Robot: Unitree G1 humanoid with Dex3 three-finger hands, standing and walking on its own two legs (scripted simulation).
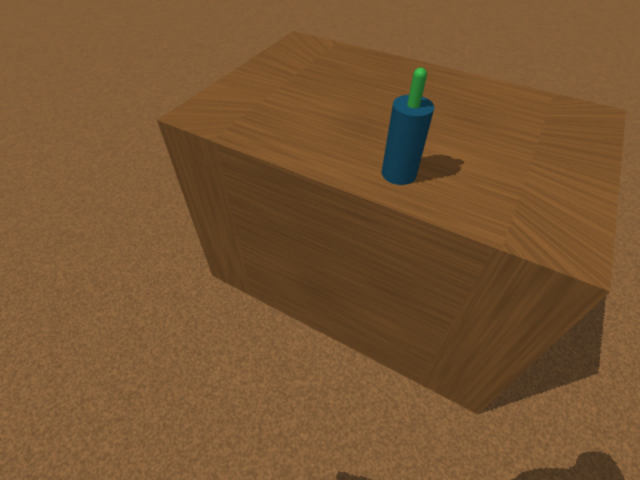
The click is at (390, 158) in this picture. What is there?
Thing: necked bottle
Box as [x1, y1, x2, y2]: [382, 68, 433, 184]
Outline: 423,68 417,68 414,71 409,94 399,96 393,102 382,166 383,177 392,183 409,183 416,176 433,110 433,104 428,99 421,96 426,76 426,71
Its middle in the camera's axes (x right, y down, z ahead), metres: +0.19 -0.24 +0.77
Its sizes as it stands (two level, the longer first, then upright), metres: 0.078 0.078 0.238
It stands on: a support 0.70 m high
